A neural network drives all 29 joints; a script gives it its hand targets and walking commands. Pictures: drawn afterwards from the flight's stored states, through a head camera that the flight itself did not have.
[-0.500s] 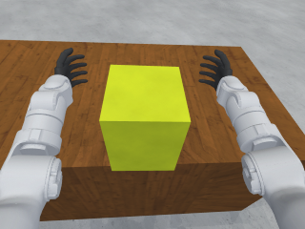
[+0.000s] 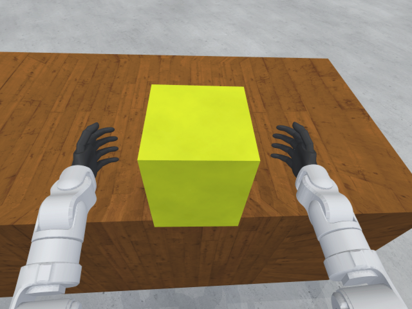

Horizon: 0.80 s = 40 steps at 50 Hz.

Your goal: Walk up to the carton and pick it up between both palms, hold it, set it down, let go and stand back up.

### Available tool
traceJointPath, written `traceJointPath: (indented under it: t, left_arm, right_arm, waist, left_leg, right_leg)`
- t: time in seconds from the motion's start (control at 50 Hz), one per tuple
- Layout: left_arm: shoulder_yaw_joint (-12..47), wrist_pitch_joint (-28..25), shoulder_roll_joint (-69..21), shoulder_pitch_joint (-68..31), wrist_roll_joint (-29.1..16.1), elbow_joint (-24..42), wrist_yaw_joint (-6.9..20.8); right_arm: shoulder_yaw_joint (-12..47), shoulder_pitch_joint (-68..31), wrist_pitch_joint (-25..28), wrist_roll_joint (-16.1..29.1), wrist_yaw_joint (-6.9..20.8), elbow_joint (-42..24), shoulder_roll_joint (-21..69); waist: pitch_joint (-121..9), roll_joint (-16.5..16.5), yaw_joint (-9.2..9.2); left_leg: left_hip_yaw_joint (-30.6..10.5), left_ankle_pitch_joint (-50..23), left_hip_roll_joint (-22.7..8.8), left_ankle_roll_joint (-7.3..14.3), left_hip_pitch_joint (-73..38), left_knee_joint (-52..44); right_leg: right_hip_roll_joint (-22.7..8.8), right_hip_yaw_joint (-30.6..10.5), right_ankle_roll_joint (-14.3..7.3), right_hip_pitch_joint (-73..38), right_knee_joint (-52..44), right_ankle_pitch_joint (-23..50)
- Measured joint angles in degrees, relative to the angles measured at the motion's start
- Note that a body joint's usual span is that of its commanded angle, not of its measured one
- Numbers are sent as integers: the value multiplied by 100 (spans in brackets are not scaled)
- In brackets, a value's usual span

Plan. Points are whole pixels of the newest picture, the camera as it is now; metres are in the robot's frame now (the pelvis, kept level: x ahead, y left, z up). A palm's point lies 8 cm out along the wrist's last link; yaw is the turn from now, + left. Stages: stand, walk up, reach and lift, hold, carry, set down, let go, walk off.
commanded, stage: set down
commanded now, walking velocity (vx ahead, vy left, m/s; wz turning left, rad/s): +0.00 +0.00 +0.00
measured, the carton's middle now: (197, 159) +0.43 +0.04 +0.03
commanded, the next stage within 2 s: none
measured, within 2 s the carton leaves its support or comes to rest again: neither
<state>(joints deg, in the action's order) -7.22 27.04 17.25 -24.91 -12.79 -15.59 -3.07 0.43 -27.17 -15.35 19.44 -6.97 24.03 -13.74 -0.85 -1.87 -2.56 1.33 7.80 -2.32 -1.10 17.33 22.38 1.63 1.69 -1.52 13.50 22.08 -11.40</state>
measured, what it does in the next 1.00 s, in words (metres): stands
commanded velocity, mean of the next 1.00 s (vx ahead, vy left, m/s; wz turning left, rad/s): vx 0.00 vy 0.00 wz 0.00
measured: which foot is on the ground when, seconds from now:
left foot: down 0.00-1.00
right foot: down 0.00-1.00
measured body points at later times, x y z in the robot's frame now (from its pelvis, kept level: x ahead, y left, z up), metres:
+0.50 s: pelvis +0.00 +0.00 +0.00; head +0.01 +0.02 +0.45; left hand +0.29 +0.24 +0.06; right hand +0.32 -0.17 +0.06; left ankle +0.04 +0.13 -0.74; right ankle +0.00 -0.10 -0.74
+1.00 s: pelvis +0.03 +0.00 +0.00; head +0.03 +0.01 +0.45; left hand +0.23 +0.24 +0.00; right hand +0.25 -0.18 +0.01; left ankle +0.04 +0.13 -0.74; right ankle +0.00 -0.10 -0.74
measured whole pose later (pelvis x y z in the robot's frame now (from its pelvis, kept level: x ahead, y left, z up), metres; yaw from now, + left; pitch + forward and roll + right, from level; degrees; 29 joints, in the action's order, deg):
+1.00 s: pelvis +0.03 +0.00 +0.00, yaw -1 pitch -2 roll +0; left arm 0.4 -1.2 13.3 15.6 -10.8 -8.9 -2.9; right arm 2.7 17.3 4.1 11.3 -2.2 8.2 -9.1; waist 1.4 -1.6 -3.7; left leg 2.2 9.9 -1.2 -0.8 7.6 19.5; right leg 0.8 -0.1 -1.2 4.7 20.4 -13.8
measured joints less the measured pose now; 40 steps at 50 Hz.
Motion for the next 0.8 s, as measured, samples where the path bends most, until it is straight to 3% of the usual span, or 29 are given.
traceJointPath:
  t: [0.16, 0.46, 0.8]
  left_arm:
    - [11, -109, -122, 462, 41, 337, -8]
    - [247, -803, -356, 1813, 19, 894, -46]
    - [568, -2198, -398, 3416, 52, 1012, 20]
  right_arm:
    - [-44, 564, 74, -87, 85, -424, 32]
    - [-37, 2031, 582, -333, 173, -1251, 320]
    - [115, 3854, 1436, -631, 376, -1882, 428]
  waist:
    - [40, -9, -35]
    - [171, -25, -100]
    - [210, 38, -149]
  left_leg:
    - [37, -44, 42, 23, -197, -94]
    - [82, -5, 75, 29, -485, -170]
    - [94, 97, 104, 28, -819, -318]
  right_leg:
    - [-37, -48, 16, -134, 19, -5]
    - [-61, -120, 23, -358, 39, -77]
    - [-76, -168, 27, -692, -127, -162]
